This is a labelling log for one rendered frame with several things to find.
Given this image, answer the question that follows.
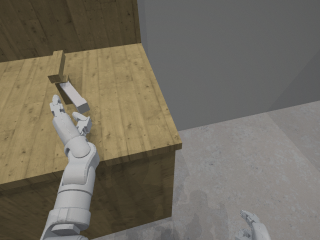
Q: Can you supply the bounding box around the counter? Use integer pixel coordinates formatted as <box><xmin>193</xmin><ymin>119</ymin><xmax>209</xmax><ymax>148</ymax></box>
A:
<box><xmin>0</xmin><ymin>0</ymin><xmax>182</xmax><ymax>240</ymax></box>

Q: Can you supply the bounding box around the right robot hand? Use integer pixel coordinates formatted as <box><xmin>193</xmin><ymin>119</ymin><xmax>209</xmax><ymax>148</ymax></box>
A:
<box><xmin>235</xmin><ymin>210</ymin><xmax>271</xmax><ymax>240</ymax></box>

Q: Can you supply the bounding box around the left robot hand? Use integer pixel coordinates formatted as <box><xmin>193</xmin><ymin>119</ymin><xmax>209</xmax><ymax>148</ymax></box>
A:
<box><xmin>49</xmin><ymin>94</ymin><xmax>92</xmax><ymax>146</ymax></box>

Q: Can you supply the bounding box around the robot left forearm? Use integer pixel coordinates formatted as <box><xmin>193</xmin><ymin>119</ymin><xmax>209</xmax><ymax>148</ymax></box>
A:
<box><xmin>40</xmin><ymin>136</ymin><xmax>100</xmax><ymax>240</ymax></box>

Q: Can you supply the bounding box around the tap lever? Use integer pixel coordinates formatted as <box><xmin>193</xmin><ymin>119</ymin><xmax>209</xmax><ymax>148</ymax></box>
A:
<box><xmin>60</xmin><ymin>81</ymin><xmax>90</xmax><ymax>114</ymax></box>

